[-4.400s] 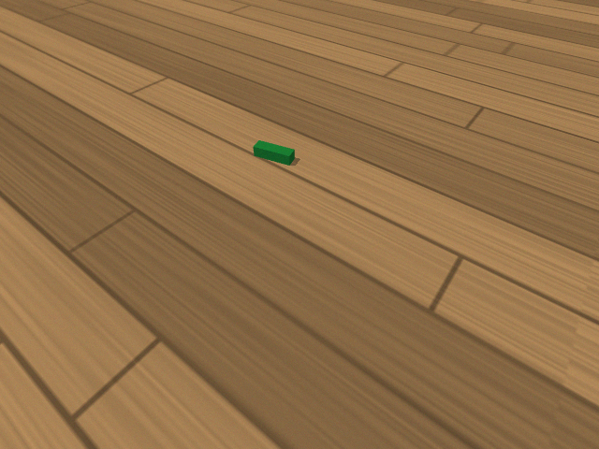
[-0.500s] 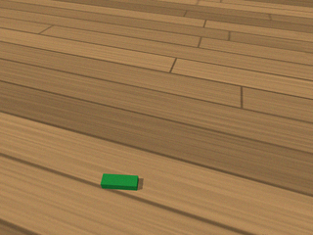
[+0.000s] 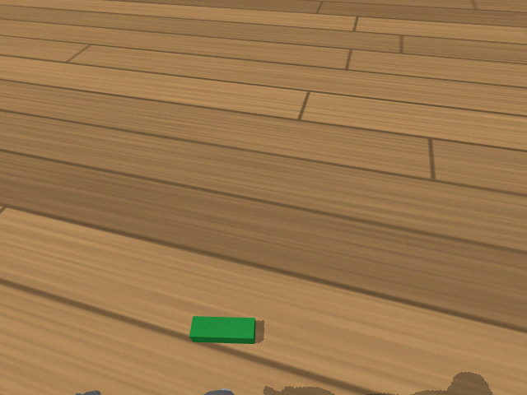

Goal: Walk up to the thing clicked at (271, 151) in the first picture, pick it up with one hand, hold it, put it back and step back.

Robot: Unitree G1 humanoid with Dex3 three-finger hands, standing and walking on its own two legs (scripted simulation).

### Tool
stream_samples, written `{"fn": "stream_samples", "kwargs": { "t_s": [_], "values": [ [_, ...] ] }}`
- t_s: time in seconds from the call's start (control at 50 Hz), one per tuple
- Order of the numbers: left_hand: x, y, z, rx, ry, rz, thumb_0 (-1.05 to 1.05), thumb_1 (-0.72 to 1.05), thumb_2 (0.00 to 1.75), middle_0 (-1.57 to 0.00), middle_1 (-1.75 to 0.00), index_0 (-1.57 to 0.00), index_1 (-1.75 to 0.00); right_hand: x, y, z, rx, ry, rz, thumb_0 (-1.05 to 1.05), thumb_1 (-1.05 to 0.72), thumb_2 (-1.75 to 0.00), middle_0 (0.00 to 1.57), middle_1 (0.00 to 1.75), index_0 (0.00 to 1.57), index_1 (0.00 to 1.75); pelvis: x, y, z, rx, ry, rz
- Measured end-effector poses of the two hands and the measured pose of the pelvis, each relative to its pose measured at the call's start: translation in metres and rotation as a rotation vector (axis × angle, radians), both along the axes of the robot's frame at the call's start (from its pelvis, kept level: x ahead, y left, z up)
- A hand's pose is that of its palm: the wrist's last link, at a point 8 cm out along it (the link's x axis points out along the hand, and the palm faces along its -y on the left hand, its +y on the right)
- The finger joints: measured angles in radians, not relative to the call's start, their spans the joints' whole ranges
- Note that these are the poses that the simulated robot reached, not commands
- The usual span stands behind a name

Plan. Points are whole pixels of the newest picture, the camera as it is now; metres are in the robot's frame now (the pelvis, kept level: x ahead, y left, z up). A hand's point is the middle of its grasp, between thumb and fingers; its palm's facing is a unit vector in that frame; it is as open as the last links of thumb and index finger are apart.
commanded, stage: walk up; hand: left
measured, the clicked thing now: (223, 330) +0.45 +0.21 -0.72
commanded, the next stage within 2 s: stand in 1.56 s
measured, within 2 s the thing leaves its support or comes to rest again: neither
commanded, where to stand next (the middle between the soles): +0.07 -0.02 m, yaw +0 degrees
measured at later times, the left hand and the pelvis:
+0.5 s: hand out of the picture +0.10 +0.27 -0.14, palm faces -0.03 -0.94 -0.33, open 7.4 cm; pelvis +0.03 +0.02 +0.02, yaw +0 degrees
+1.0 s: hand out of the picture +0.13 +0.25 -0.12, palm faces -0.02 -0.95 -0.32, open 7.4 cm; pelvis +0.04 +0.00 +0.03, yaw -1 degrees
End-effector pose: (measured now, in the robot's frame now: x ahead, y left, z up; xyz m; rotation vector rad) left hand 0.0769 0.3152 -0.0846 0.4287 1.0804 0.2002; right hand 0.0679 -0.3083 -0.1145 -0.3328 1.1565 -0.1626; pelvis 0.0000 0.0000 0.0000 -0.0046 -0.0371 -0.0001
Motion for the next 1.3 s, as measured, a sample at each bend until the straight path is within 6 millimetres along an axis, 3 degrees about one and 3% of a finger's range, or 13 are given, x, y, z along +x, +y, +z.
{"fn": "stream_samples", "kwargs": {
  "t_s": [0.08, 0.2, 0.42, 0.58, 0.72, 1.06, 1.3],
  "values": [
    [0.013, 0.019, -0.018, -0.025, 0.022, 0.034, 0.01, 0.90, 0.89, -0.20, -0.30, -0.21, -0.30, 0.013, 0.013, 0.001, -0.042, -0.027, -0.008, 0.00, -0.91, -0.90, 0.21, 0.30, 0.20, 0.30, 0.009, 0.018, -0.008, 0.019, -0.009, -0.009],
    [0.021, 0.026, -0.030, -0.063, 0.077, 0.057, 0.01, 0.90, 0.89, -0.20, -0.30, -0.21, -0.30, 0.028, 0.025, 0.013, -0.062, -0.018, -0.010, 0.00, -0.91, -0.89, 0.21, 0.30, 0.20, 0.30, 0.021, 0.026, -0.003, -0.004, 0.004, -0.017],
    [0.017, 0.012, -0.024, -0.107, 0.161, 0.083, 0.01, 0.90, 0.89, -0.20, -0.30, -0.21, -0.30, 0.062, 0.029, 0.026, -0.046, -0.015, 0.004, 0.00, -0.91, -0.89, 0.21, 0.30, 0.21, 0.30, 0.031, 0.022, 0.016, -0.004, 0.009, -0.011],
    [0.025, -0.002, -0.012, -0.106, 0.160, 0.094, 0.01, 0.90, 0.89, -0.20, -0.30, -0.21, -0.30, 0.081, 0.024, 0.028, -0.014, -0.036, -0.006, 0.00, -0.91, -0.90, 0.21, 0.30, 0.20, 0.30, 0.035, 0.014, 0.024, 0.003, 0.003, -0.007],
    [0.039, -0.010, -0.004, -0.106, 0.131, 0.096, 0.01, 0.90, 0.89, -0.20, -0.30, -0.21, -0.30, 0.074, 0.019, 0.027, -0.001, -0.010, -0.022, 0.00, -0.91, -0.90, 0.21, 0.30, 0.20, 0.30, 0.037, 0.008, 0.029, 0.005, 0.001, -0.006],
    [0.049, -0.020, -0.004, -0.114, 0.143, 0.085, 0.01, 0.90, 0.89, -0.20, -0.30, -0.21, -0.30, 0.029, 0.008, 0.022, -0.012, 0.097, -0.086, 0.00, -0.91, -0.90, 0.21, 0.30, 0.20, 0.30, 0.041, 0.002, 0.031, 0.004, 0.007, -0.011],
    [0.055, -0.021, -0.005, -0.120, 0.133, 0.079, 0.01, 0.90, 0.89, -0.20, -0.30, -0.21, -0.30, 0.034, 0.010, 0.024, -0.015, 0.075, -0.087, 0.00, -0.91, -0.90, 0.21, 0.30, 0.20, 0.30, 0.044, 0.003, 0.030, 0.003, 0.007, -0.016]
  ]
}}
